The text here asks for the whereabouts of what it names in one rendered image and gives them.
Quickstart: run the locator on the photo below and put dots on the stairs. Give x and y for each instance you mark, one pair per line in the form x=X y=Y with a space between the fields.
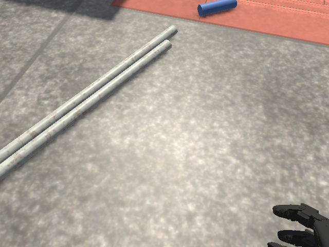
x=299 y=5

